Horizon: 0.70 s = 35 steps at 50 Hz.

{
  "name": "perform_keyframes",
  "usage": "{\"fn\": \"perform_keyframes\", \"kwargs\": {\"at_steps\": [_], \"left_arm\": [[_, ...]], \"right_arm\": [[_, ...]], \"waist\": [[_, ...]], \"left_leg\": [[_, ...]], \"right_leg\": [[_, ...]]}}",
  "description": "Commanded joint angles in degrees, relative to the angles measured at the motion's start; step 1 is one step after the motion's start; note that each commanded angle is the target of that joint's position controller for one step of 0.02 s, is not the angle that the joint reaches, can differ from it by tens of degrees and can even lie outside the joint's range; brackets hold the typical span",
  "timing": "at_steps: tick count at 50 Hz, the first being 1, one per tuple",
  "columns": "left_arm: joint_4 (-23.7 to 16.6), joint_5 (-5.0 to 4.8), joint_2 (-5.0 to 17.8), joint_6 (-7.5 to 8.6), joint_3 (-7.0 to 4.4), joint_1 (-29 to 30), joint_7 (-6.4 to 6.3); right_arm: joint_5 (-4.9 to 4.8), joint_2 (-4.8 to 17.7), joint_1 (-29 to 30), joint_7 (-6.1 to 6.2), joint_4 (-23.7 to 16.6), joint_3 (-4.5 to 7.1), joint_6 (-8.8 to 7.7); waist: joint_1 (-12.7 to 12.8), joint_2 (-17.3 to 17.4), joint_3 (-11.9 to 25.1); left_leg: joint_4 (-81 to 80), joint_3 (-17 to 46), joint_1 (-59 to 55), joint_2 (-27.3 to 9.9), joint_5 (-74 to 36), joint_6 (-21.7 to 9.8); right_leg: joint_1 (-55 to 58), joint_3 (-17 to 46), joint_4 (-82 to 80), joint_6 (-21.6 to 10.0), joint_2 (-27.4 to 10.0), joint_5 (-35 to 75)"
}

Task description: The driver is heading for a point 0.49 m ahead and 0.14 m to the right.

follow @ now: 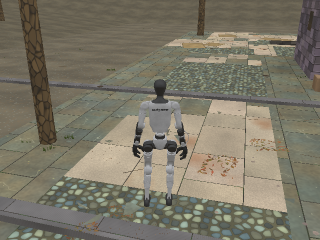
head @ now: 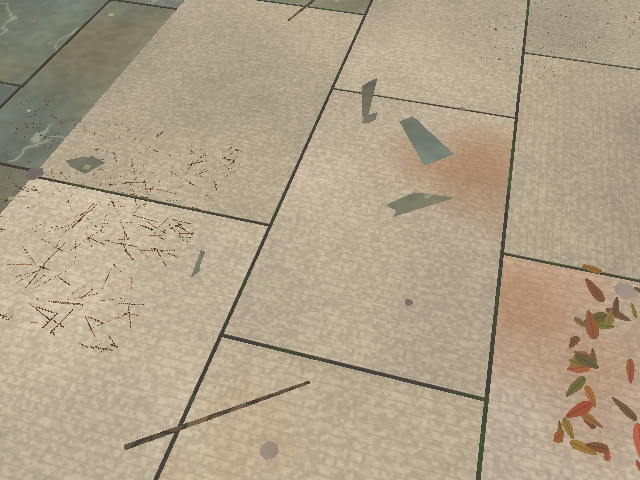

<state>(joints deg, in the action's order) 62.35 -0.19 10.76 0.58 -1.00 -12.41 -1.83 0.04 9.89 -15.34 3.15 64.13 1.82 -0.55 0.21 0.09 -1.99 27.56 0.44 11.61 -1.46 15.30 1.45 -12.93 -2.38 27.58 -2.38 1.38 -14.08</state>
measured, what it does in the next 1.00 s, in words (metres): steps on the spot: left foot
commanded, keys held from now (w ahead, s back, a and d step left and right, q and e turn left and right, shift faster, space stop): no key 0.66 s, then w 0.18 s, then w+e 0.16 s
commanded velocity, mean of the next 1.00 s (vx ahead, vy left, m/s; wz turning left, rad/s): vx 0.08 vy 0.00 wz -0.03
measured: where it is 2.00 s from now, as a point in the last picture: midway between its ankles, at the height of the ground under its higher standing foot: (359, 475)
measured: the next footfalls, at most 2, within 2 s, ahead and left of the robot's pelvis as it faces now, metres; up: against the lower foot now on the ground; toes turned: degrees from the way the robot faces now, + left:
left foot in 0.98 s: +0.10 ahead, +0.16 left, +0.00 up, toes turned +1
right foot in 1.46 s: +0.41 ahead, -0.11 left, +0.00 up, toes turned -21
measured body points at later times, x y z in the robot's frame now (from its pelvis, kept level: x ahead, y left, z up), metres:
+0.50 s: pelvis +0.00 +0.00 +0.00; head +0.02 +0.00 +0.45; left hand +0.03 +0.24 -0.15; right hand +0.00 -0.23 -0.16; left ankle -0.01 +0.14 -0.74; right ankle +0.01 -0.09 -0.74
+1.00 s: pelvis +0.06 +0.05 -0.01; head +0.07 +0.07 +0.44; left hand +0.05 +0.31 -0.17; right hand +0.09 -0.21 -0.14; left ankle +0.06 +0.16 -0.74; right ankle +0.01 -0.09 -0.73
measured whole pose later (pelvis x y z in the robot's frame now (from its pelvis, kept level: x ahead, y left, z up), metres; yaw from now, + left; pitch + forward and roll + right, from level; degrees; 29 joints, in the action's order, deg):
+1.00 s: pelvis +0.06 +0.05 -0.01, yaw -2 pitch +2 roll -1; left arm 60.9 -2.3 13.8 2.2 -3.1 -21.6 -1.4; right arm -0.9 12.0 -15.4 1.3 59.6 4.0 -6.1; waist 0.5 -2.2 2.1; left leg 31.4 -3.4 16.5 -1.3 17.1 -2.2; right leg -14.7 2.6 36.5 -2.4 -0.7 -22.8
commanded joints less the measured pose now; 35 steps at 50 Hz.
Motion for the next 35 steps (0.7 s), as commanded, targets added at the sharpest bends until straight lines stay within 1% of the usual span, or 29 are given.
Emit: {"fn": "perform_keyframes", "kwargs": {"at_steps": [1, 33, 34, 35], "left_arm": [[-1.3, -0.01, 5.3, 0.36, -0.81, -2.2, -0.16], [-1.2, -0.07, 4.6, 0.40, -0.79, -4.5, -0.27], [-0.6, -0.07, 4.4, 0.32, -0.76, -5.6, -0.34], [-0.5, -0.54, 5.6, 0.13, -1.28, -6.1, -0.50]], "right_arm": [[-0.01, 5.0, -3.7, 0.14, -0.8, 0.73, -0.22], [-0.09, 4.4, -5.6, 0.12, -1.0, 0.60, -0.17], [-0.11, 3.7, -6.8, 0.13, -0.4, 0.48, -0.11], [-0.47, 3.9, -6.9, 0.22, -0.3, 0.65, -0.05]], "waist": [[0.0, 0.1, -0.4], [0.0, 0.1, -1.1], [0.0, -0.3, 0.4], [0.3, -1.3, -0.4]], "left_leg": [[-4.0, 0.4, 1.9, -0.6, -6.4, -1.6], [-3.9, 0.3, 2.0, -0.4, -6.3, -1.7], [-3.5, -0.7, 1.6, 0.5, -1.2, -1.8], [-1.1, -2.4, 3.1, 2.1, 6.8, -2.4]], "right_leg": [[0.4, 4.0, -5.8, -1.6, -3.6, 5.3], [0.5, 3.7, -5.3, -1.2, -3.5, 5.7], [1.1, 3.6, -6.0, -1.5, -3.2, -1.2], [0.4, 4.1, -6.4, -2.5, -3.0, -12.3]]}}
